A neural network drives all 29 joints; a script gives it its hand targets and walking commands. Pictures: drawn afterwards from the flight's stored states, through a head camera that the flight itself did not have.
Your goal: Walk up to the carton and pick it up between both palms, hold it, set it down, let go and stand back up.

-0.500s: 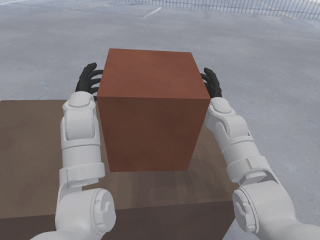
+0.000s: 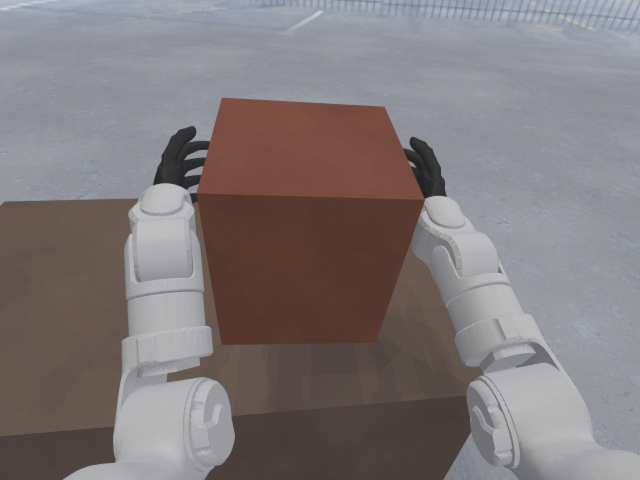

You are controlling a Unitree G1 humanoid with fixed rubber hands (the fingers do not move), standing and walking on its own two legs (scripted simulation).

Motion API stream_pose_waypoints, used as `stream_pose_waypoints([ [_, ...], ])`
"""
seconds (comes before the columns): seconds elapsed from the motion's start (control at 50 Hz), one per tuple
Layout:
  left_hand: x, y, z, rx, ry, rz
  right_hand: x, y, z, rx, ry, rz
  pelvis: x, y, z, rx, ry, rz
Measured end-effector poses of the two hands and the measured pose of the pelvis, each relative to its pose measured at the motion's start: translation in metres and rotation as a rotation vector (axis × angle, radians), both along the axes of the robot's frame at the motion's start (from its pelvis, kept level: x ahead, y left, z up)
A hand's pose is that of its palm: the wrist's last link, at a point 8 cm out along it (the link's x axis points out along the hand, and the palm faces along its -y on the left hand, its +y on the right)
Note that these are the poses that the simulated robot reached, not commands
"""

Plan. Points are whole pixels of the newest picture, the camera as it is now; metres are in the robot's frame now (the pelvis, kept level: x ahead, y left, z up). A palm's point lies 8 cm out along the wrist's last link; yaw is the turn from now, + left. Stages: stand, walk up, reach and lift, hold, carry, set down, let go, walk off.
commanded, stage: hold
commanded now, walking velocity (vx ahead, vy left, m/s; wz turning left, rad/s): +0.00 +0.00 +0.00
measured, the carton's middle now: (302, 226) +0.39 +0.00 +0.18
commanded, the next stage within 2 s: none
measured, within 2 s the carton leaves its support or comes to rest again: neither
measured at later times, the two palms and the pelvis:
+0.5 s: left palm (167, 195) +0.36 +0.16 +0.24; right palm (423, 201) +0.36 -0.14 +0.23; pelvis -0.01 +0.00 +0.00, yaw +0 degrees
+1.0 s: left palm (171, 196) +0.37 +0.15 +0.24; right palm (423, 200) +0.37 -0.15 +0.23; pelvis +0.00 +0.00 +0.00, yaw +1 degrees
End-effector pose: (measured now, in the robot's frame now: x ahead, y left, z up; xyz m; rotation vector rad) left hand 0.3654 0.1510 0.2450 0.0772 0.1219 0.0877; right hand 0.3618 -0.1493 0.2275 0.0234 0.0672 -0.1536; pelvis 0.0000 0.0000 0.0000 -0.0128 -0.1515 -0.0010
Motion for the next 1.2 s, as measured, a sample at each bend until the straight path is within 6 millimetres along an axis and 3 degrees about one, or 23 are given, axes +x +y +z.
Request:
stream_pose_waypoints([
  [0.18, -0.001, -0.001, 0.007, 0.007, -0.019, -0.002, -0.001, -0.001, 0.007, -0.006, -0.019, 0.001, -0.001, -0.002, 0.000, 0.001, 0.002, 0.002],
  [0.56, -0.002, 0.006, 0.002, 0.002, -0.003, -0.001, -0.001, 0.006, 0.003, 0.002, -0.003, 0.003, -0.005, -0.001, 0.000, 0.001, 0.002, 0.008],
  [0.98, 0.003, 0.004, -0.006, -0.010, 0.004, 0.001, 0.004, 0.003, -0.001, -0.007, 0.005, 0.003, 0.003, -0.003, 0.000, -0.001, -0.004, 0.010],
  [1.2, 0.005, 0.001, 0.002, -0.004, -0.019, 0.000, 0.006, 0.001, 0.005, -0.009, -0.018, 0.003, 0.007, -0.002, 0.000, 0.000, 0.006, 0.003],
])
